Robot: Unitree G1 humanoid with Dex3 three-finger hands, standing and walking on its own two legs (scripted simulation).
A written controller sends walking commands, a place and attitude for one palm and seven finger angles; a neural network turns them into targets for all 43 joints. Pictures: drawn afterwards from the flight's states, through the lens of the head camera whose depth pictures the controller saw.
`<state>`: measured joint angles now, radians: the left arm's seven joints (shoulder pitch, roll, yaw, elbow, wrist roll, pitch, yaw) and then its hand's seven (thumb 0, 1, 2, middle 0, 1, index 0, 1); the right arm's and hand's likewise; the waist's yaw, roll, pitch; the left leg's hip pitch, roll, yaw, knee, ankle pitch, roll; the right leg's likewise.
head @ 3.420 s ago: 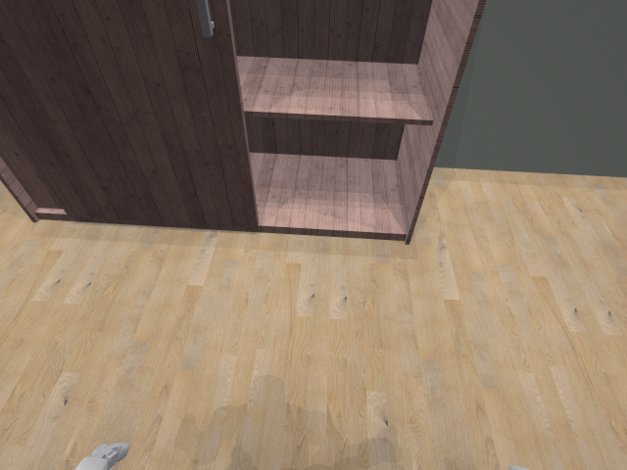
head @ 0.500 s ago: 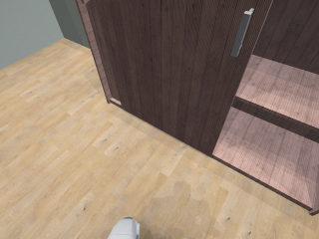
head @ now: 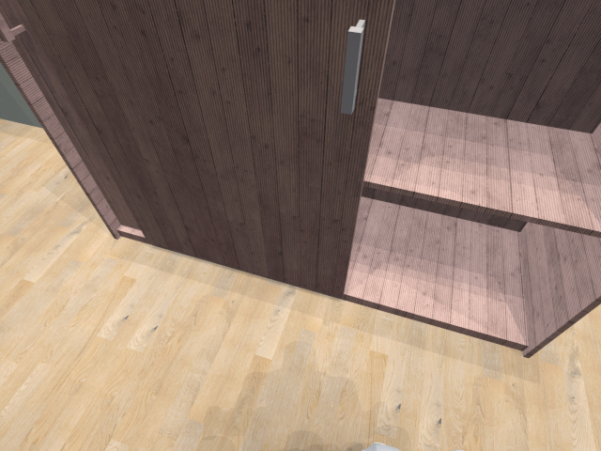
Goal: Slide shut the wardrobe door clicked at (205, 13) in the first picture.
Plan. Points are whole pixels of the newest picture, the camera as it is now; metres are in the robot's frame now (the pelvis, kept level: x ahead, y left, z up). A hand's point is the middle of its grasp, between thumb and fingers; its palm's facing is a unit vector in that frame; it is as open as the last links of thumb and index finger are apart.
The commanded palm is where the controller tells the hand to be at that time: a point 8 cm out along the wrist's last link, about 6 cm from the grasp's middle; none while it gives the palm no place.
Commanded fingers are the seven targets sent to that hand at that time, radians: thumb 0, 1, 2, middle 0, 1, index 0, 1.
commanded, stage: turn to face it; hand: left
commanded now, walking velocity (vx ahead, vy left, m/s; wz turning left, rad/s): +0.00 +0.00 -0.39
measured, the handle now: (353, 68) +0.71 -0.03 +0.16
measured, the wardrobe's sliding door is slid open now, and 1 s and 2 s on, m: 0.64 0.64 0.64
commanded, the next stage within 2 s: take the last steps up to it in 0.36 s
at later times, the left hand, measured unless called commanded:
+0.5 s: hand out of the picture +0.11 +0.14 -0.16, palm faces -0.10 -0.98 -0.18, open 7.4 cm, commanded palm none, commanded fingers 0.00 0.90 0.90 -0.20 -0.30 -0.20 -0.30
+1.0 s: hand (252, 438) +0.17 +0.09 -0.15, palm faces -0.13 -0.97 -0.22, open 7.3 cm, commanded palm none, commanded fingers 0.00 0.90 0.90 -0.20 -0.30 -0.20 -0.30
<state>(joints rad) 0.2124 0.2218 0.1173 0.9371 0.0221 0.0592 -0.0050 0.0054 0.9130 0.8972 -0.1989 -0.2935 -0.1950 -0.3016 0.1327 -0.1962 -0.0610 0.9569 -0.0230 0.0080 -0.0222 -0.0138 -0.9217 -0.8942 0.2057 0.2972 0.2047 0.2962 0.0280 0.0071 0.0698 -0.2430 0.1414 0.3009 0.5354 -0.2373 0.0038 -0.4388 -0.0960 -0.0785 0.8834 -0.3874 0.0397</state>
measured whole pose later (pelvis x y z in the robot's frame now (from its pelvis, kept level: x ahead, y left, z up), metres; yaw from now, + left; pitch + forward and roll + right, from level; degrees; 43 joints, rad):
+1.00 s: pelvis +0.08 -0.07 +0.00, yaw -12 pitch -1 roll +0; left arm 0.25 0.14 0.06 1.03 0.01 -0.05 0.00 0.00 0.92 0.90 -0.20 -0.29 -0.20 -0.30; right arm 0.40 -0.17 -0.04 1.13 -0.02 0.01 0.00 0.01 -0.91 -0.89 0.20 0.30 0.20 0.30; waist -0.01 0.05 0.03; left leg -0.33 0.07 0.07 0.97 -0.43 0.02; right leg -0.21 -0.02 -0.13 0.51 -0.28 -0.05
